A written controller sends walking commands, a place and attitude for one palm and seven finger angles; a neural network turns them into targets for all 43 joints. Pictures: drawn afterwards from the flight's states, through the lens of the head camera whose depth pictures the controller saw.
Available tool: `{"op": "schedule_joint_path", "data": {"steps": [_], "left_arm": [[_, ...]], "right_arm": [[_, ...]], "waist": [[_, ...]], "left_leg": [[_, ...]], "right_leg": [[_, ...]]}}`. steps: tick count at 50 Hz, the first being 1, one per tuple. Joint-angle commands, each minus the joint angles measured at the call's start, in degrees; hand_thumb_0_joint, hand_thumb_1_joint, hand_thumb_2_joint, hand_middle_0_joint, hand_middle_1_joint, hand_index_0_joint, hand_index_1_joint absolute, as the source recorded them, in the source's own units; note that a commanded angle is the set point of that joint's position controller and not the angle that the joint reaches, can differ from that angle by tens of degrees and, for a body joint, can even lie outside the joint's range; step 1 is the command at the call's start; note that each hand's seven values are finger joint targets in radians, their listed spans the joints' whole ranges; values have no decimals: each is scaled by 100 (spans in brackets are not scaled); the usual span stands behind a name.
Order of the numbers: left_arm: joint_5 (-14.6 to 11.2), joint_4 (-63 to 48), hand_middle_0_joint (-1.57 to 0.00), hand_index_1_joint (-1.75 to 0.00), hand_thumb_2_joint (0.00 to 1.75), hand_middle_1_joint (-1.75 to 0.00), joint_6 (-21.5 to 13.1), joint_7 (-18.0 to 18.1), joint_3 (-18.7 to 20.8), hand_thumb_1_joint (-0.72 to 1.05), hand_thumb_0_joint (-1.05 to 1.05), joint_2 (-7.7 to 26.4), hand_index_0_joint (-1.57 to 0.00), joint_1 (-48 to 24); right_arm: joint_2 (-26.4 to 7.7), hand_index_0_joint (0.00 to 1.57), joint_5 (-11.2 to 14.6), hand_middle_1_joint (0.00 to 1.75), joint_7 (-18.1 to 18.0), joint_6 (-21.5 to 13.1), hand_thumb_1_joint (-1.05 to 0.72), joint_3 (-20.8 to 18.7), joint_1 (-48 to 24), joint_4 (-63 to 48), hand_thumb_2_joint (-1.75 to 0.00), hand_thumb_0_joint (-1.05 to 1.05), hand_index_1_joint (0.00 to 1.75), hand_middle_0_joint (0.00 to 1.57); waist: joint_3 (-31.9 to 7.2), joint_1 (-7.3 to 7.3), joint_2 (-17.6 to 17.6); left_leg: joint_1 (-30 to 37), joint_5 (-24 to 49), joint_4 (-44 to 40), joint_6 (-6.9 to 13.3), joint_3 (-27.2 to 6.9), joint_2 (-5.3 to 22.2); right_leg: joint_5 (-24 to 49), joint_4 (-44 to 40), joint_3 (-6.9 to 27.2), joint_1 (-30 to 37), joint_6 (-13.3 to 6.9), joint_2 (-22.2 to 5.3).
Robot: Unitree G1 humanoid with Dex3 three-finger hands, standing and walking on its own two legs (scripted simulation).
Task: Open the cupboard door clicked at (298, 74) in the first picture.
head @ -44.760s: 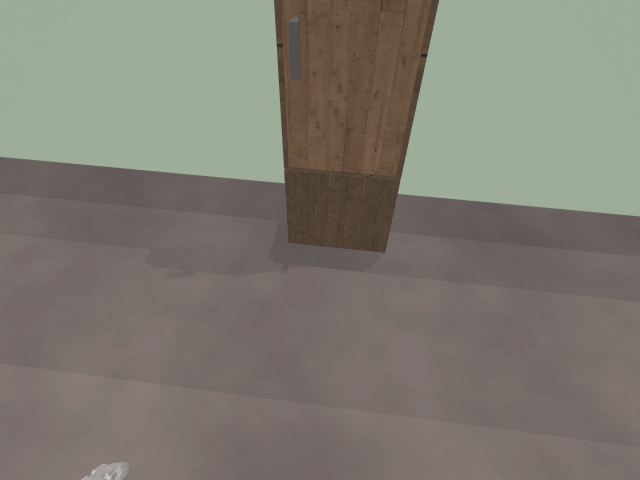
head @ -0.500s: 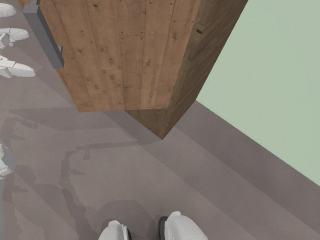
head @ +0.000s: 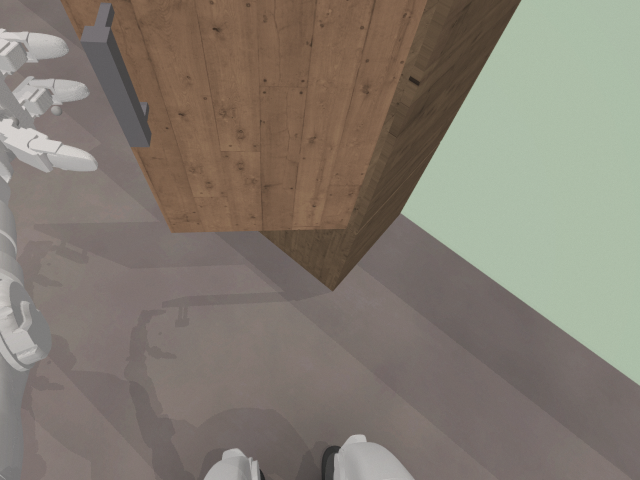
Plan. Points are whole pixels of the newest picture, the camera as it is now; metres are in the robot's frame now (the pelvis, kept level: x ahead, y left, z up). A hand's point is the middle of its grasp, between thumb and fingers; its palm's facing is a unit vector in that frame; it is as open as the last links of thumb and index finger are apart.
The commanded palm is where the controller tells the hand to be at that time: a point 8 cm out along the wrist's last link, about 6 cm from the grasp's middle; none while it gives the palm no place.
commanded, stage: move the hooked fingers beside the handle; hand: left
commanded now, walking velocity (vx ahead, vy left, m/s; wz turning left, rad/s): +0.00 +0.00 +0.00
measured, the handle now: (124, 81) +0.56 +0.19 +0.11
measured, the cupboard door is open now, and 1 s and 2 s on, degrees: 44 44 44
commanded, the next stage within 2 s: slide the fingers in behind the handle in 1.40 s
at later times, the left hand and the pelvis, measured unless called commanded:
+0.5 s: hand (50, 108) +0.51 +0.25 +0.13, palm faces -0.01 -1.00 -0.01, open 14.0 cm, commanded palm +0.49 +0.29 +0.11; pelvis +0.00 -0.01 +0.00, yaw +0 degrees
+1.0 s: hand (46, 111) +0.52 +0.26 +0.11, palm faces -0.03 -1.00 +0.01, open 14.0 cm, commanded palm +0.50 +0.30 +0.11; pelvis +0.00 +0.00 +0.00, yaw +0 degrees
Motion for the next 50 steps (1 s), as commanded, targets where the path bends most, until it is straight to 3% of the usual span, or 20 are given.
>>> {"op": "schedule_joint_path", "data": {"steps": [1,4,5,8,9,12,13,14,19,21,23,26,29,35,39,42,44,46,47,50], "left_arm": [[-150,-1620,-30,-120,30,-120,-521,165,239,-50,0,1552,-30,-2615],[-182,-1573,-30,-120,30,-120,-569,213,594,-50,0,1890,-30,-2368],[-163,-1613,-30,-120,30,-120,-556,207,608,-50,0,1922,-30,-2242],[-164,-1607,-30,-120,30,-120,-487,159,362,-50,0,1548,-30,-1908],[-147,-1461,-30,-120,30,-120,-433,157,475,-50,0,1716,-30,-1768],[-222,-1216,-30,-120,30,-120,-313,72,278,-50,0,1524,-30,-1871],[-204,-1201,-30,-120,30,-120,-298,30,138,-50,0,1445,-30,-2056],[-200,-1154,-30,-120,30,-120,-315,24,280,-50,0,1652,-30,-2157],[-250,-1444,-30,-120,30,-120,-602,-65,360,-50,0,1870,-30,-2719],[-262,-1302,-30,-120,30,-120,-585,-112,170,-50,0,1626,-30,-2706],[-230,-1267,-30,-120,30,-120,-565,-138,293,-50,0,1835,-30,-2664],[-168,-833,-30,-120,30,-120,-327,-135,249,-50,0,1844,-30,-2445],[-106,-770,-30,-120,30,-120,-263,-112,415,-50,0,2177,-30,-2400],[-58,-1102,-30,-120,30,-120,-495,-98,638,-50,0,2613,-30,-2731],[-141,-1251,-30,-120,30,-120,-528,-250,541,-50,0,2369,-30,-2608],[-210,-986,-30,-120,30,-120,-347,-334,200,-50,0,1800,-30,-2379],[-206,-764,-30,-120,30,-120,-192,-342,339,-50,0,1989,-30,-2219],[-198,-613,-30,-120,30,-120,-88,-305,246,-50,0,1932,-30,-2362],[-198,-779,-30,-120,30,-120,-151,-266,188,-50,0,1869,-30,-2604],[-106,-1236,-30,-120,30,-120,-380,-105,357,-50,0,2098,-30,-2769]], "right_arm": [[-1114,20,-12,30,-32,-39,-90,-432,1116,-160,-90,0,30,20],[-1122,20,10,30,-24,-10,-90,-448,1079,-198,-90,0,30,20],[-1118,20,23,30,-20,1,-90,-443,1051,-249,-90,0,30,20],[-1057,20,48,30,2,22,-90,-433,952,-303,-90,0,30,20],[-1083,20,55,30,2,45,-90,-423,944,-302,-90,0,30,20],[-1091,20,95,30,-54,66,-90,-404,915,-346,-90,0,30,20],[-1099,20,96,30,-66,55,-90,-397,888,-327,-90,0,30,20],[-1128,20,97,30,-91,50,-90,-399,930,-288,-90,0,30,20],[-1137,20,69,30,-141,-35,-90,-389,963,-162,-90,0,30,20],[-1113,20,75,30,-130,-60,-90,-378,951,-118,-90,0,30,20],[-1136,20,67,30,-143,-62,-90,-375,979,-97,-90,0,30,20],[-1138,20,88,30,-149,-51,-90,-341,975,-135,-90,0,30,20],[-1158,20,90,30,-173,-53,-90,-314,987,-203,-90,0,30,20],[-1185,20,79,30,-192,-65,-90,-322,1051,-240,-90,0,30,20],[-1175,20,64,30,-158,-57,-90,-352,1104,-193,-90,0,30,20],[-1158,20,57,30,-142,-30,-90,-357,1147,-148,-90,0,30,20],[-1205,20,68,30,-149,-2,-90,-361,1147,-149,-90,0,30,20],[-1211,20,74,30,-167,-12,-90,-334,1143,-151,-90,0,30,20],[-1198,20,53,30,-178,-30,-90,-325,1147,-150,-90,0,30,20],[-1190,20,4,30,-146,-52,-90,-357,1222,-144,-90,0,30,20]], "waist": [[-2757,-3,1293],[-2912,79,911],[-2957,145,969],[-2832,197,1190],[-2629,226,1046],[-2137,53,499],[-2137,-12,657],[-2095,-23,615],[-2548,-106,868],[-2495,-152,924],[-2677,-70,1071],[-2333,-92,824],[-2323,-63,686],[-2681,-63,905],[-3053,-4,1374],[-2626,-124,1165],[-2383,-83,916],[-2040,-178,693],[-2025,-212,826],[-2584,-144,1216]], "left_leg": [[2774,3481,-399,-234,-777,-17],[2593,3615,-363,-183,-707,-28],[2520,3596,-399,-172,-673,-54],[2638,3826,-400,-183,-626,-51],[2447,3674,-421,-164,-601,-54],[1923,2954,-536,-48,-521,-117],[1914,2732,-544,-45,-491,-133],[1868,2619,-547,-48,-520,-128],[2113,2629,-457,-65,-588,-126],[2130,2567,-443,-62,-581,-127],[2200,2711,-423,-80,-611,-131],[1701,2324,-454,-25,-536,-165],[1407,2197,-451,-3,-489,-173],[1479,2205,-358,-9,-490,-152],[2109,2726,-350,-83,-567,-121],[2267,2883,-375,-74,-631,-78],[1969,2564,-417,-61,-619,-81],[1606,2252,-471,-26,-608,-95],[1700,2319,-476,-30,-624,-102],[2196,2779,-380,-120,-695,-63]], "right_leg": [[1765,-209,235,535,-76,249],[2161,-167,278,959,-65,256],[2236,-167,293,1100,-60,241],[2315,-190,282,1025,-59,237],[2298,-210,281,1069,-57,237],[2230,-301,305,1247,-42,227],[2125,-324,348,1173,-25,213],[2025,-322,344,1132,-36,207],[1963,-283,407,1100,-47,203],[1886,-301,396,1002,-46,207],[1926,-260,393,1025,-60,200],[1806,-317,423,1110,-29,183],[1855,-295,450,1294,-18,170],[1790,-245,510,1320,-19,200],[1944,-208,417,1120,-59,235],[1796,-272,293,699,-64,275],[1611,-312,291,696,-37,260],[1489,-328,294,680,-31,245],[1500,-309,281,620,-52,243],[1595,-213,287,522,-64,245]]}}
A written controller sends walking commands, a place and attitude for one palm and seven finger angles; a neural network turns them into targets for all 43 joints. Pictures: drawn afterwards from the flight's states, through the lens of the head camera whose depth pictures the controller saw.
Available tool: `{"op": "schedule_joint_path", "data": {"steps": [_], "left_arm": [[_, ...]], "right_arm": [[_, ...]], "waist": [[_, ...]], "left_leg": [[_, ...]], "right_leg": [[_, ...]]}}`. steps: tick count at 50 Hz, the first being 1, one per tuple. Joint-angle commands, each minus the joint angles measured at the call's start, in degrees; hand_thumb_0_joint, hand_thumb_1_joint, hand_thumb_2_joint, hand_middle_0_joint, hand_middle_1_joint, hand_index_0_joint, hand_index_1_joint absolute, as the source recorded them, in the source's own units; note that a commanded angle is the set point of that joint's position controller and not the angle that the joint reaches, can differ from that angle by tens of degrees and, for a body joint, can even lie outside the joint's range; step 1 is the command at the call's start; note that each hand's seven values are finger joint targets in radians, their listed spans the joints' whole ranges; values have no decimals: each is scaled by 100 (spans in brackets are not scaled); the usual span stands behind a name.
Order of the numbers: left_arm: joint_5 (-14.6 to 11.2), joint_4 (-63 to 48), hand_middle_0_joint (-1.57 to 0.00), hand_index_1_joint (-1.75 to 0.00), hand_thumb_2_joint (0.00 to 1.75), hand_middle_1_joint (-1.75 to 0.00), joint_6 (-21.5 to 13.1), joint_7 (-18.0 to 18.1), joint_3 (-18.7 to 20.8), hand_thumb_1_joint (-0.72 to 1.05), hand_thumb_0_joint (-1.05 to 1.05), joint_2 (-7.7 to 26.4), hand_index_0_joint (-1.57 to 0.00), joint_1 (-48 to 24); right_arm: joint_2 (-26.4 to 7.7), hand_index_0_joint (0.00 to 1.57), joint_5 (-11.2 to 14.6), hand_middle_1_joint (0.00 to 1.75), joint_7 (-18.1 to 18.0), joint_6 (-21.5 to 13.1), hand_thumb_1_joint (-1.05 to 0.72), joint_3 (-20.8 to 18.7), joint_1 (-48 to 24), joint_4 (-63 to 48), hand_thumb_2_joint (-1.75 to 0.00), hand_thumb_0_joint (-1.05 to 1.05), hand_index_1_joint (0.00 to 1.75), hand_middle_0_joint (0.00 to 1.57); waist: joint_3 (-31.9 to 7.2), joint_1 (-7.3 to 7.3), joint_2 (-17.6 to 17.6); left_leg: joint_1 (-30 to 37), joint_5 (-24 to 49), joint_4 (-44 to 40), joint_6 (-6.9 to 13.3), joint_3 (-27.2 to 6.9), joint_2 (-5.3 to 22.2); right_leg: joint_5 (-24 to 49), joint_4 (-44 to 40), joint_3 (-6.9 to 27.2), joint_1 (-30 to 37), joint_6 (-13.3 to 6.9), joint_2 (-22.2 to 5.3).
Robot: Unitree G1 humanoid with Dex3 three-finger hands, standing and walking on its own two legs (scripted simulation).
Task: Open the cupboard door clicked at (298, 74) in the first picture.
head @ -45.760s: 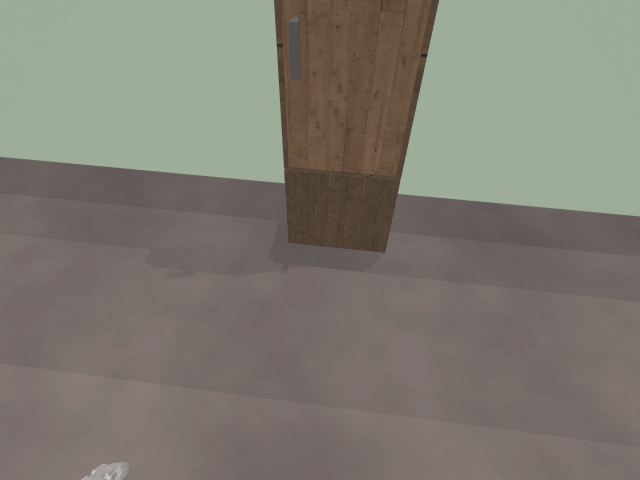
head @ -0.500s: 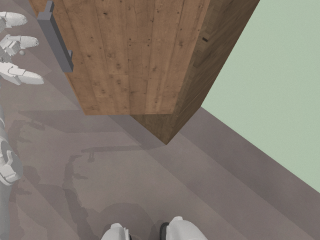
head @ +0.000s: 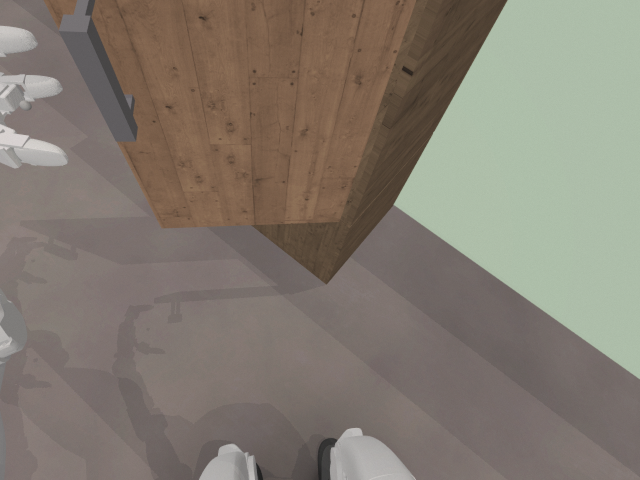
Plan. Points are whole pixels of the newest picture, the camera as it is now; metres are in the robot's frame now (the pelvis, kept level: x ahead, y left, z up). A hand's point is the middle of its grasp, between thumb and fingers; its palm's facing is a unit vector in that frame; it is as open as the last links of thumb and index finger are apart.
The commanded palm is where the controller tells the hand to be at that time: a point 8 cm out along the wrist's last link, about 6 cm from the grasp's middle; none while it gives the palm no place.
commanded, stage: move the hooked fingers beside the handle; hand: left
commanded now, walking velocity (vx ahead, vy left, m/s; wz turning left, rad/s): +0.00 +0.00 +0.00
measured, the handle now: (107, 73) +0.56 +0.19 +0.12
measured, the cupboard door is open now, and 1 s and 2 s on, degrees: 44 44 44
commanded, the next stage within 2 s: slide the fingers in behind the handle in 0.40 s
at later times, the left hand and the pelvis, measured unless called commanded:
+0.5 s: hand (34, 101) +0.51 +0.24 +0.13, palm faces -0.01 -1.00 -0.01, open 14.0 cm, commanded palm +0.49 +0.29 +0.11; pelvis +0.01 +0.00 +0.00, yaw +0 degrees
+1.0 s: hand (70, 103) +0.51 +0.21 +0.12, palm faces +0.00 -1.00 -0.02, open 14.0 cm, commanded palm +0.49 +0.26 +0.11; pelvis -0.01 -0.02 +0.00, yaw +0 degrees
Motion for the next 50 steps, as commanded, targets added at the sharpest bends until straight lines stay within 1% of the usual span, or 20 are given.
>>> {"op": "schedule_joint_path", "data": {"steps": [1,4,5,6,10,12,13,14,16,19,22,26,28,32,33,36,40,43,47,50], "left_arm": [[-117,-1773,-30,-120,30,-120,-612,158,263,-50,0,1682,-30,-2592],[-194,-1970,-30,-120,30,-120,-765,188,353,-50,0,1571,-30,-2435],[-238,-1794,-30,-120,30,-120,-704,161,231,-50,0,1360,-30,-2331],[-233,-1668,-30,-120,30,-120,-639,159,355,-50,0,1511,-30,-2272],[-126,-1498,-30,-120,30,-120,-348,205,205,-50,0,1321,-30,-1859],[-141,-1807,-30,-120,30,-120,-397,274,198,-50,0,1263,-30,-1803],[-141,-1811,-30,-120,30,-120,-407,287,93,-50,0,1130,-30,-1825],[-194,-1836,-30,-120,30,-120,-441,318,111,-50,0,1096,-30,-1925],[-243,-1916,-30,-120,30,-120,-536,343,171,-50,0,1157,-30,-2133],[-298,-2259,-30,-120,30,-120,-714,341,167,-50,0,1046,-30,-2197],[-309,-2092,-30,-120,30,-120,-676,352,-37,-50,0,729,-30,-2013],[-219,-1454,-30,-120,30,-120,-394,390,40,-50,0,959,-30,-1838],[-206,-1646,-30,-120,30,-120,-447,413,4,-50,0,944,-30,-2049],[-259,-2007,-30,-120,30,-120,-705,470,-135,-50,0,756,-30,-2322],[-250,-1871,-30,-120,30,-120,-738,476,-8,-50,0,889,-30,-2257],[-252,-1657,-30,-120,30,-120,-707,470,-157,-50,0,751,-30,-2445],[-171,-1371,-30,-120,30,-120,-543,518,104,-50,0,1169,-30,-2287],[-111,-1637,-30,-120,30,-120,-611,563,13,-50,0,1095,-30,-2406],[-191,-1758,-30,-120,30,-120,-701,576,119,-50,0,1191,-30,-2473],[-201,-1694,-30,-120,30,-120,-643,526,-29,-50,0,942,-30,-2352]], "right_arm": [[-1178,20,-48,30,-67,-90,-90,-481,1117,-180,-90,0,30,20],[-1164,20,-64,30,-4,-65,-90,-525,1116,-166,-90,0,30,20],[-1159,20,-49,30,21,-51,-90,-518,1076,-160,-90,0,30,20],[-1175,20,-43,30,15,-31,-90,-521,1074,-144,-90,0,30,20],[-1148,20,-22,30,32,30,-90,-519,1033,-239,-90,0,30,20],[-1138,20,-28,30,40,40,-90,-532,1045,-304,-90,0,30,20],[-1117,20,-29,30,57,48,-90,-535,992,-310,-90,0,30,20],[-1122,20,-38,30,59,55,-90,-545,1008,-284,-90,0,30,20],[-1137,20,-28,30,50,45,-90,-553,989,-279,-90,0,30,20],[-1105,20,-34,30,60,1,-90,-574,948,-253,-90,0,30,20],[-1072,20,-24,30,65,-10,-90,-573,929,-195,-90,0,30,20],[-1111,20,24,30,30,7,-90,-524,830,-220,-90,0,30,20],[-1099,20,17,30,17,-31,-90,-514,805,-258,-90,0,30,20],[-1058,20,1,30,21,-102,-90,-512,799,-275,-90,0,30,20],[-1073,20,2,30,14,-106,-90,-525,800,-225,-90,0,30,20],[-1084,20,20,30,0,-142,-90,-505,762,-165,-90,0,30,20],[-1106,20,43,30,-38,-176,-90,-478,775,-195,-90,0,30,20],[-1059,20,29,30,-23,-228,-90,-478,777,-222,-90,0,30,20],[-1073,20,28,30,-21,-249,-90,-486,831,-224,-90,0,30,20],[-1061,20,27,30,-4,-251,-90,-495,838,-198,-90,0,30,20]], "waist": [[-2835,26,1281],[-3236,101,1524],[-3046,59,1344],[-2898,91,1182],[-2599,181,1198],[-2712,222,1204],[-2680,185,1296],[-2620,102,980],[-2553,70,840],[-3007,168,1310],[-2787,128,1172],[-2135,107,622],[-2352,122,846],[-2553,47,886],[-2589,69,784],[-2329,-31,742],[-2361,52,520],[-2631,97,933],[-2673,59,603],[-2710,72,791]], "left_leg": [[2576,3092,-439,-173,-718,-73],[3151,3878,-347,-310,-811,-1],[3025,3748,-352,-284,-791,-5],[2833,3633,-386,-254,-778,-8],[2633,3643,-445,-228,-725,-33],[2832,4012,-436,-263,-774,-16],[2874,3996,-433,-287,-759,-4],[2780,3782,-429,-236,-736,0],[2638,3442,-491,-206,-734,-26],[3145,3993,-432,-300,-788,-13],[3082,3902,-445,-266,-770,-18],[2111,2725,-603,-100,-609,-128],[2233,2716,-609,-108,-596,-154],[2379,2752,-544,-98,-596,-155],[2359,2708,-524,-104,-611,-142],[2106,2215,-572,-72,-586,-168],[1603,1881,-588,-13,-489,-221],[1808,2053,-562,-30,-470,-236],[1681,2001,-564,0,-457,-223],[1811,2116,-584,-24,-444,-215]], "right_leg": [[1683,-217,272,670,-77,218],[1837,-159,226,558,-84,254],[1807,-188,212,538,-71,261],[1820,-195,202,662,-67,254],[1826,-218,174,650,-52,234],[1903,-188,152,667,-78,248],[1884,-214,167,600,-56,245],[1905,-234,174,655,-39,258],[1840,-248,189,782,-42,252],[1971,-206,212,764,-73,247],[1898,-251,197,697,-68,244],[1772,-327,250,1007,-44,192],[1801,-299,280,1076,-57,176],[1858,-280,320,1093,-67,186],[1838,-282,335,1107,-56,189],[1545,-341,360,1027,-41,167],[1551,-367,464,1409,-12,125],[1696,-329,486,1436,-30,119],[1770,-345,518,1654,-21,147],[1825,-346,481,1550,-25,147]]}}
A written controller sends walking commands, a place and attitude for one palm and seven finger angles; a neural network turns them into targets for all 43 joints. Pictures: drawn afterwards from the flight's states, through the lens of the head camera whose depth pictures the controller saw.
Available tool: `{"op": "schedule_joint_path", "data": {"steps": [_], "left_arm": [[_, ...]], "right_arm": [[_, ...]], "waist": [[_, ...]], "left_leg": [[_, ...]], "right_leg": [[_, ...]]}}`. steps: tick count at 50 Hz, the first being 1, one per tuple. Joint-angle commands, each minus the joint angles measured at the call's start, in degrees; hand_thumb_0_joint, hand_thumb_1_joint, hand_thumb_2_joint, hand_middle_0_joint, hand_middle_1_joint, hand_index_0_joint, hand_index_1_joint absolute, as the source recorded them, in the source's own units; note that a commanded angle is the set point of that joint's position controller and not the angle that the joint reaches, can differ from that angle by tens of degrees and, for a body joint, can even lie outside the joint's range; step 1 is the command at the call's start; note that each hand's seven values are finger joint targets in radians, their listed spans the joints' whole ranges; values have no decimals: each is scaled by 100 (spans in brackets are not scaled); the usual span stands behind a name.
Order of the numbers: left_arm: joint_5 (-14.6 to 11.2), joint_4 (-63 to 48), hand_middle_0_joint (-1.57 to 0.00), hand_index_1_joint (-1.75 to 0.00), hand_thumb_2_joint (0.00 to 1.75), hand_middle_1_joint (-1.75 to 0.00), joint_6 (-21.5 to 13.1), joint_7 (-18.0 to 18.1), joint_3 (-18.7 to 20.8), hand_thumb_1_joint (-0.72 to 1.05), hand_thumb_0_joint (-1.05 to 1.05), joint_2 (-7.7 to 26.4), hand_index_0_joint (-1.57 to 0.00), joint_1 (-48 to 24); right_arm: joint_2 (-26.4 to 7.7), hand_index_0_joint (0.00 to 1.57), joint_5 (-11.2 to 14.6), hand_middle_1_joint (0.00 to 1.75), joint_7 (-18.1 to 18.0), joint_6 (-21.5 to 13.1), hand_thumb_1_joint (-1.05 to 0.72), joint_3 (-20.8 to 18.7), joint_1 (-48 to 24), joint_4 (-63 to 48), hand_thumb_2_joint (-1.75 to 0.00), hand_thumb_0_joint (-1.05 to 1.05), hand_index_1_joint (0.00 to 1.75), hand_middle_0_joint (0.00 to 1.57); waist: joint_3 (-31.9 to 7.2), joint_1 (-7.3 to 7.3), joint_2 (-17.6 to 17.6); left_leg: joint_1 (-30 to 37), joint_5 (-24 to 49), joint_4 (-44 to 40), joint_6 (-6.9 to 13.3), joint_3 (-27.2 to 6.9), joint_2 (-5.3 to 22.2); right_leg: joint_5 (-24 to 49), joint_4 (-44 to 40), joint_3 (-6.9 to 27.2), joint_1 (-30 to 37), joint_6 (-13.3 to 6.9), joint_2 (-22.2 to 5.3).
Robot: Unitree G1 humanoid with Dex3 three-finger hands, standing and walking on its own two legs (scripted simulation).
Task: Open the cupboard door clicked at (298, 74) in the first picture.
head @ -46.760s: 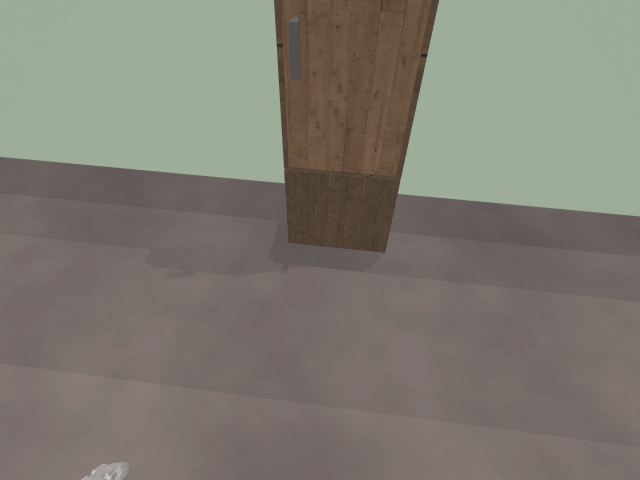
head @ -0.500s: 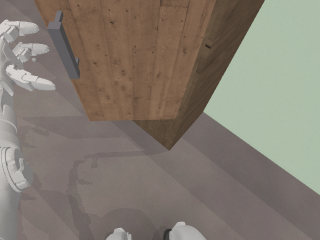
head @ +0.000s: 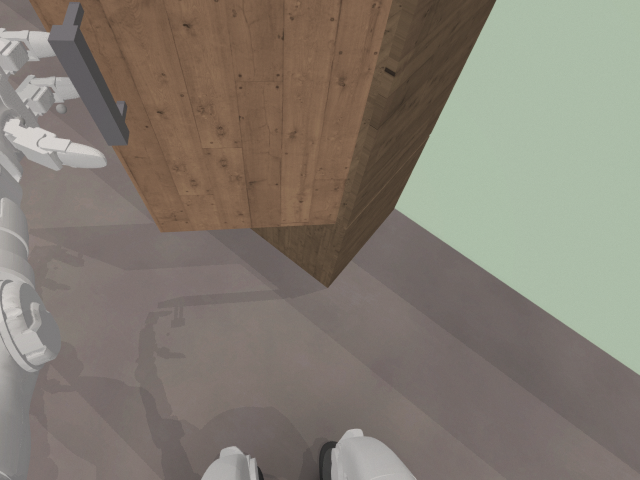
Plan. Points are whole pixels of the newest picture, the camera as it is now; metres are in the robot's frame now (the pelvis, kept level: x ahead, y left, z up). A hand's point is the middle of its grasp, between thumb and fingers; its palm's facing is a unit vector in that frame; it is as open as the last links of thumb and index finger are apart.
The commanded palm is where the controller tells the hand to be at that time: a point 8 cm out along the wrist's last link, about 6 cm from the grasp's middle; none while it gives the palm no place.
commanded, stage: slide the fingers in behind the handle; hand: left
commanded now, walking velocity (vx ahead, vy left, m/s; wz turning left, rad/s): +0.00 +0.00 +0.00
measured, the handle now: (98, 80) +0.57 +0.20 +0.11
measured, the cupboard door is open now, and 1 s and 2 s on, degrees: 44 44 44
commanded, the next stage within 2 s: close the thumb around the handle in 1.10 s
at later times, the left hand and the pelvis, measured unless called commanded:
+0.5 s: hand (96, 109) +0.53 +0.20 +0.11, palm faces -0.02 -1.00 +0.01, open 14.0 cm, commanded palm +0.50 +0.24 +0.11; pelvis +0.01 +0.01 +0.00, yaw +0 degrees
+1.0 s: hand (114, 109) +0.53 +0.18 +0.11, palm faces +0.01 -1.00 -0.03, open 13.9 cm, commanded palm +0.50 +0.23 +0.11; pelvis +0.01 +0.00 +0.00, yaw +0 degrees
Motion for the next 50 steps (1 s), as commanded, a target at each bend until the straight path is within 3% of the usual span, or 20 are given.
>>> {"op": "schedule_joint_path", "data": {"steps": [1,2,6,10,13,15,18,21,25,28,29,31,33,35,38,41,44,45,47,50], "left_arm": [[-176,-1308,-30,-120,30,-120,-349,-46,165,-50,0,1655,-30,-2485],[-211,-1243,-30,-120,30,-120,-334,-55,86,-50,0,1497,-30,-2356],[-188,-1027,-30,-120,30,-120,-179,-32,86,-50,0,1521,-30,-2300],[-162,-1477,-30,-120,30,-120,-366,90,-81,-50,0,1287,-30,-2718],[-226,-1601,-30,-120,30,-120,-513,154,-29,-50,0,1150,-30,-2569],[-248,-1608,-30,-120,30,-120,-501,185,-224,-50,0,822,-30,-2616],[-218,-1427,-30,-120,30,-120,-400,302,-201,-50,0,723,-30,-2373],[-140,-1225,-30,-120,30,-120,-251,474,-211,-50,0,708,-30,-2346],[-76,-1839,-30,-120,30,-120,-495,673,-184,-50,0,637,-30,-2596],[-82,-1782,-30,-120,30,-120,-595,710,-300,-50,0,401,-30,-2382],[-113,-1815,-30,-120,30,-120,-578,695,-527,-50,0,108,-30,-2518],[-145,-1596,-30,-120,30,-120,-496,684,-553,-50,0,-25,-30,-2342],[-149,-1582,-30,-120,30,-120,-443,713,-520,-50,0,27,-30,-2442],[-91,-1437,-30,-120,30,-120,-398,789,-500,-50,0,77,-30,-2526],[-1,-1562,-30,-120,30,-120,-509,956,-246,-50,0,411,-30,-2625],[48,-1501,-30,-120,30,-120,-597,1025,-293,-50,0,382,-30,-2680],[87,-1337,-30,-120,30,-120,-614,969,-340,-50,0,444,-30,-2839],[103,-1306,-30,-120,30,-120,-601,934,-201,-50,0,632,-30,-2780],[48,-1469,-30,-120,30,-120,-627,849,-205,-50,0,601,-30,-2745],[-43,-1374,-30,-120,30,-120,-567,745,-179,-50,0,626,-30,-2682]], "right_arm": [[-1050,20,16,30,-67,-95,-90,-407,983,-229,-90,0,30,20],[-1040,20,11,30,-60,-89,-90,-395,999,-240,-90,0,30,20],[-1058,20,26,30,-51,-75,-90,-396,983,-242,-90,0,30,20],[-1019,20,-12,30,-32,-110,-90,-423,1025,-187,-90,0,30,20],[-1000,20,-33,30,-3,-128,-90,-455,1045,-178,-90,0,30,20],[-987,20,-34,30,25,-139,-90,-469,1021,-139,-90,0,30,20],[-976,20,-43,30,59,-120,-90,-476,1021,-119,-90,0,30,20],[-975,20,-35,30,74,-98,-90,-462,1007,-169,-90,0,30,20],[-915,20,-78,30,109,-140,-90,-499,998,-199,-90,0,30,20],[-886,20,-81,30,149,-127,-90,-518,1007,-156,-90,0,30,20],[-873,20,-74,30,169,-134,-90,-518,988,-141,-90,0,30,20],[-885,20,-60,30,184,-135,-90,-538,964,-133,-90,0,30,20],[-886,20,-53,30,166,-124,-90,-524,943,-114,-90,0,30,20],[-884,20,-61,30,158,-123,-90,-513,952,-80,-90,0,30,20],[-883,20,-81,30,142,-153,-90,-496,950,-104,-90,0,30,20],[-862,20,-86,30,154,-194,-90,-477,917,-125,-90,0,30,20],[-883,20,-72,30,121,-213,-90,-467,952,-86,-90,0,30,20],[-909,20,-74,30,110,-219,-90,-475,967,-93,-90,0,30,20],[-906,20,-68,30,84,-230,-90,-488,988,-136,-90,0,30,20],[-914,20,-56,30,69,-232,-90,-472,971,-101,-90,0,30,20]], "waist": [[-2785,50,739],[-2745,41,768],[-2333,22,535],[-2601,-48,897],[-2932,24,889],[-2816,-14,953],[-2722,49,964],[-2345,15,482],[-2861,99,919],[-2901,84,777],[-2824,-1,724],[-2669,19,566],[-2654,21,734],[-2426,-2,534],[-2572,82,627],[-2523,29,525],[-2504,-63,396],[-2628,14,490],[-2981,27,546],[-2844,25,499]], "left_leg": [[1650,2019,-484,101,-447,-245],[1664,2095,-494,109,-431,-262],[1301,1751,-560,121,-394,-263],[1828,2039,-519,81,-482,-231],[2171,2417,-480,45,-538,-214],[2302,2474,-489,13,-582,-192],[2351,2663,-482,1,-587,-184],[1890,2322,-566,46,-548,-217],[2406,2920,-468,-20,-580,-197],[2544,3283,-408,-48,-619,-154],[2546,3180,-436,-48,-626,-158],[2400,2933,-486,-31,-591,-180],[2391,2952,-487,-21,-566,-198],[2199,2652,-516,-12,-582,-205],[2158,2608,-513,-9,-592,-237],[1982,2334,-509,13,-527,-267],[1786,2144,-511,52,-498,-291],[1772,2116,-506,41,-498,-302],[1977,2328,-465,57,-496,-308],[1864,2238,-492,54,-460,-293]], "right_leg": [[1802,-427,467,1474,108,104],[1864,-412,451,1461,87,115],[1684,-501,478,1466,122,91],[1650,-449,419,1142,99,108],[1833,-373,382,1165,75,136],[1740,-372,319,953,74,137],[1781,-357,286,870,63,137],[1720,-389,285,1039,91,124],[2006,-286,303,1025,67,122],[2142,-241,281,984,76,143],[2091,-260,262,931,89,151],[1994,-310,254,997,87,150],[2034,-308,270,976,80,130],[1865,-319,259,924,78,126],[1859,-275,298,1008,62,105],[1817,-297,345,1106,79,104],[1855,-308,396,1239,97,89],[1850,-299,416,1318,86,79],[2025,-263,418,1400,75,89],[2030,-333,431,1448,101,93]]}}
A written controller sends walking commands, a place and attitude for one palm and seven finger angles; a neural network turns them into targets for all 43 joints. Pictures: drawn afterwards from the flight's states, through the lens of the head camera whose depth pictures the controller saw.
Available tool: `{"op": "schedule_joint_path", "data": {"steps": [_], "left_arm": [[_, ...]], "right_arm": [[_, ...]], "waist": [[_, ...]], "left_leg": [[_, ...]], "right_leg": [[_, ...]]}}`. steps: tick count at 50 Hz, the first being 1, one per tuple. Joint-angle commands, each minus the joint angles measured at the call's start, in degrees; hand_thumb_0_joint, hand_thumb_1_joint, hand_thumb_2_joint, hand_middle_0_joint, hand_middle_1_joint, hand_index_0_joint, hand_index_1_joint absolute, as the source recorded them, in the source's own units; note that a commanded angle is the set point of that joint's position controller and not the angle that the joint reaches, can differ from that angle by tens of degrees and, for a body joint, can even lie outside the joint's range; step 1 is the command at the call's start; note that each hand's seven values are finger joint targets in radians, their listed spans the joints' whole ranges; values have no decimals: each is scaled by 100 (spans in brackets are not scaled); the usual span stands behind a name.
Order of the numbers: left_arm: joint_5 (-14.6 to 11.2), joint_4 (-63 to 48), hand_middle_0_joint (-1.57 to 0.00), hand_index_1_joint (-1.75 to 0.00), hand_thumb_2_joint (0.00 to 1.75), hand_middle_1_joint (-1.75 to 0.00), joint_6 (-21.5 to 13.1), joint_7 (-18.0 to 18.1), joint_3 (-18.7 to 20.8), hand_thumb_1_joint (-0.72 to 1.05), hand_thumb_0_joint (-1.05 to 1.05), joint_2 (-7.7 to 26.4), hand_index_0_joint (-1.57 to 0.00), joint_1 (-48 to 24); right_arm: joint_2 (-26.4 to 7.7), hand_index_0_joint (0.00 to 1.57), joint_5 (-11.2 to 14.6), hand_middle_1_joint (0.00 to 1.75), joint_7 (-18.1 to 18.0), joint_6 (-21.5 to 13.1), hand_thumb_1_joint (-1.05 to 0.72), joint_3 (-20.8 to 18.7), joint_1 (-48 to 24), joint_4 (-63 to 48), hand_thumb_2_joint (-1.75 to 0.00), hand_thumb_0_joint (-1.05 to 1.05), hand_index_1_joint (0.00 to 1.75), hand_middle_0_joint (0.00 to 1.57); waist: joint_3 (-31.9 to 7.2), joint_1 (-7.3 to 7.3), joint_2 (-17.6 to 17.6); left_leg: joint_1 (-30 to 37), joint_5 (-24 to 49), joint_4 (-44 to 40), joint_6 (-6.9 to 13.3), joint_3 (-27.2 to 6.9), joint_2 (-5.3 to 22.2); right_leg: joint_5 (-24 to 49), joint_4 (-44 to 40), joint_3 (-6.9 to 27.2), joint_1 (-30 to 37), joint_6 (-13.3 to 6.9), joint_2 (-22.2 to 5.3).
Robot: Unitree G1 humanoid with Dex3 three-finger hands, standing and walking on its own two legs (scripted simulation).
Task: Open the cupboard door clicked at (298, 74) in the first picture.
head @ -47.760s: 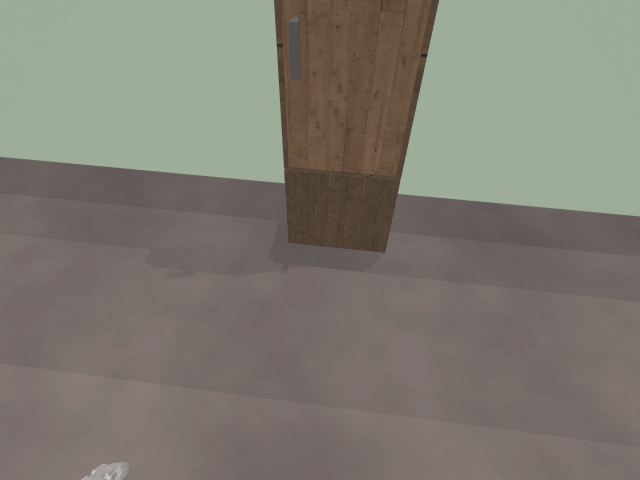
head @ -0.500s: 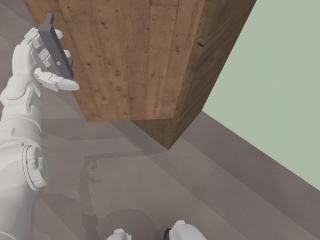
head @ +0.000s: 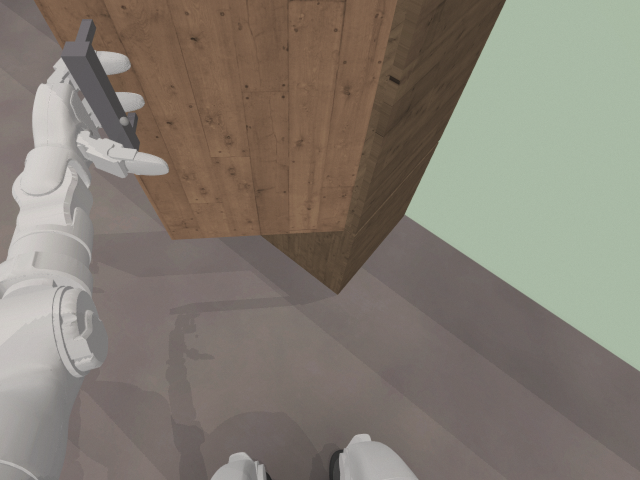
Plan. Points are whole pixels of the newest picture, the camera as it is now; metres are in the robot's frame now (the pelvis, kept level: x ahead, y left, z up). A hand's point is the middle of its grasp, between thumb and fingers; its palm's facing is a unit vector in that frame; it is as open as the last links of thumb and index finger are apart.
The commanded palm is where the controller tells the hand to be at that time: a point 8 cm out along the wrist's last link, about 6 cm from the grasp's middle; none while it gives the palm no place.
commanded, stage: slide the fingers in behind the handle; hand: left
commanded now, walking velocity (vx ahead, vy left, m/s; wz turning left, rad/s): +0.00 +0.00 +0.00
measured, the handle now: (109, 93) +0.57 +0.20 +0.11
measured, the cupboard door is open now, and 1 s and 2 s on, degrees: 44 44 85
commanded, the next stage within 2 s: close the thumb around the handle in 0.10 s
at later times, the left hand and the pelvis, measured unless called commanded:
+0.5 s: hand (120, 123) +0.51 +0.18 +0.12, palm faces -0.02 -1.00 -0.01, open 11.4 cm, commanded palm +0.49 +0.23 +0.11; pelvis +0.00 +0.00 +0.00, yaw +0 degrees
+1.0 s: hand (120, 123) +0.51 +0.18 +0.12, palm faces +0.00 -1.00 -0.01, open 5.8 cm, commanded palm +0.49 +0.22 +0.11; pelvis +0.00 +0.00 +0.00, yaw +0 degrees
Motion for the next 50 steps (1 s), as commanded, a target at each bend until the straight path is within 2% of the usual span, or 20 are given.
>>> {"op": "schedule_joint_path", "data": {"steps": [1,3,4,6,10,13,17,18,21,24,28,31,33,34,35,38,39,45,48,50], "left_arm": [[-228,-1213,-30,-120,30,-120,-322,-163,151,-50,0,1520,-30,-2666],[-245,-1197,-30,-120,30,-120,-302,-222,104,-50,0,1492,-30,-2648],[-234,-1085,-30,-120,30,-120,-272,-215,352,-50,0,1790,-30,-2514],[-214,-1155,-30,-120,30,-120,-224,-247,278,-50,0,1825,-30,-2522],[-226,-1279,-30,-120,30,-120,-284,-261,37,-50,0,1522,-30,-2606],[-297,-1425,-31,-122,37,-122,-342,-295,107,-33,0,1547,-31,-2637],[-344,-1374,-33,-124,47,-124,-325,-286,66,-11,0,1427,-33,-2607],[-294,-1329,-33,-125,49,-125,-310,-258,169,-5,0,1590,-33,-2540],[-247,-1307,-34,-127,56,-127,-281,-208,-91,12,0,1278,-34,-2680],[-257,-1287,-36,-128,64,-128,-312,-146,195,28,0,1585,-36,-2564],[-247,-1451,-37,-131,73,-131,-376,-116,57,51,0,1344,-37,-2511],[-225,-1245,-38,-133,80,-133,-321,-100,95,68,0,1401,-38,-2512],[-227,-1370,-39,-134,85,-134,-355,-99,216,79,0,1525,-39,-2449],[-237,-1428,-40,-134,88,-134,-357,-113,66,84,0,1320,-40,-2487],[-241,-1422,-40,-135,90,-135,-371,-98,165,90,0,1398,-40,-2388],[-248,-1448,-40,-135,90,-135,-419,-104,-61,90,0,1096,-40,-2398],[-257,-1323,-40,-135,90,-135,-385,-86,-72,90,0,1065,-40,-2395],[-193,-1213,-40,-135,90,-135,-338,-52,75,90,0,1331,-40,-2462],[-182,-1415,-40,-135,90,-135,-407,-67,8,90,0,1261,-40,-2558],[-221,-1438,-40,-135,90,-135,-404,-73,-36,90,0,1138,-40,-2509]], "right_arm": [[-1042,20,44,30,-105,-94,-90,-364,975,-246,-90,0,30,20],[-1040,20,58,30,-125,-91,-90,-357,968,-257,-90,0,30,20],[-1063,20,51,30,-137,-81,-90,-357,997,-250,-90,0,30,20],[-1071,20,75,30,-149,-68,-90,-345,966,-296,-90,0,30,20],[-1043,20,58,30,-135,-90,-90,-354,962,-290,-90,0,30,20],[-1062,20,60,30,-137,-99,-90,-381,980,-282,-90,0,30,20],[-1051,20,54,30,-130,-118,-90,-378,980,-256,-90,0,30,20],[-1069,20,60,30,-130,-107,-90,-384,998,-239,-90,0,30,20],[-1029,20,55,30,-103,-120,-90,-384,945,-221,-90,0,30,20],[-1062,20,53,30,-114,-116,-90,-386,967,-241,-90,0,30,20],[-1019,20,36,30,-82,-126,-90,-383,944,-268,-90,0,30,20],[-1046,20,42,30,-77,-109,-90,-388,957,-259,-90,0,30,20],[-1053,20,40,30,-96,-105,-90,-396,958,-288,-90,0,30,20],[-1025,20,39,30,-85,-114,-90,-388,913,-302,-90,0,30,20],[-1030,20,37,30,-81,-108,-90,-395,939,-289,-90,0,30,20],[-1001,20,35,30,-65,-112,-90,-402,917,-274,-90,0,30,20],[-1015,20,32,30,-56,-102,-90,-390,928,-249,-90,0,30,20],[-1047,20,31,30,-96,-107,-90,-387,933,-232,-90,0,30,20],[-1020,20,27,30,-89,-123,-90,-400,930,-233,-90,0,30,20],[-1016,20,12,30,-76,-129,-90,-407,927,-229,-90,0,30,20]], "waist": [[-2673,-74,396],[-2658,-82,348],[-2572,-9,287],[-2474,-43,273],[-2441,-107,489],[-2742,-61,618],[-2568,-80,510],[-2626,-41,430],[-2433,-125,602],[-2537,-50,405],[-2709,-11,654],[-2430,-56,288],[-2676,24,337],[-2660,-1,583],[-2659,53,432],[-2569,15,567],[-2417,-23,439],[-2402,-21,278],[-2623,-2,563],[-2656,0,489]], "left_leg": [[1595,2175,-449,50,-483,-209],[1520,2134,-452,72,-453,-229],[1349,2050,-466,80,-432,-227],[1182,1877,-506,97,-395,-244],[1452,1915,-494,84,-430,-218],[1697,2093,-479,56,-469,-212],[1628,2085,-490,75,-466,-216],[1640,2124,-493,64,-493,-202],[1738,2042,-496,43,-507,-193],[1655,2130,-499,48,-507,-191],[1968,2524,-461,11,-535,-176],[1684,2181,-517,33,-529,-179],[1771,2382,-512,28,-526,-192],[1891,2441,-506,11,-507,-191],[1910,2478,-488,5,-539,-173],[2076,2617,-485,-19,-581,-155],[1987,2464,-510,-15,-584,-150],[1691,2154,-535,22,-548,-191],[1966,2366,-512,-7,-574,-181],[1991,2391,-479,-4,-560,-179]], "right_leg": [[2134,-459,372,1430,76,172],[2201,-471,393,1513,77,170],[2190,-489,416,1616,79,161],[2135,-526,454,1679,95,139],[1968,-545,414,1380,83,158],[2031,-503,393,1383,65,172],[2020,-518,374,1377,58,176],[2036,-505,371,1388,66,174],[1847,-521,336,1105,68,175],[1973,-491,348,1301,67,173],[2147,-423,301,1175,50,178],[1965,-472,302,1233,68,187],[2161,-427,314,1381,58,176],[2158,-436,311,1259,56,173],[2121,-418,285,1239,44,185],[2058,-416,252,1042,40,197],[1958,-443,240,998,48,201],[1901,-461,297,1170,55,164],[1955,-423,279,1108,44,165],[1992,-441,286,1107,50,176]]}}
